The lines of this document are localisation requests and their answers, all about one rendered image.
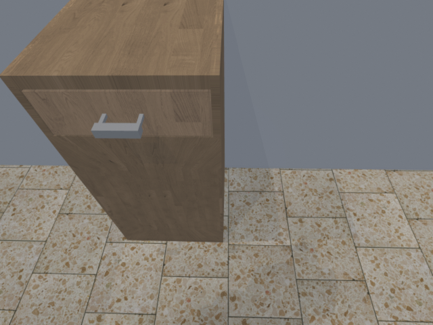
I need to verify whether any drawer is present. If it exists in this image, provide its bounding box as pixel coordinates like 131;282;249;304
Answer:
22;89;212;136

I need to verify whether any cabinet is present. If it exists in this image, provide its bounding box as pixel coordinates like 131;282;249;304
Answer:
0;0;225;242

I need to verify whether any handle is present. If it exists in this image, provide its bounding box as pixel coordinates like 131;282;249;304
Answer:
91;114;144;139

